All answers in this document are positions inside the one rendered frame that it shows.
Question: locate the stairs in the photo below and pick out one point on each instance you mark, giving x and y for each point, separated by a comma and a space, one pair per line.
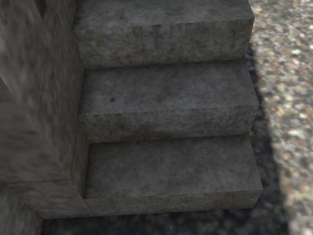
167, 104

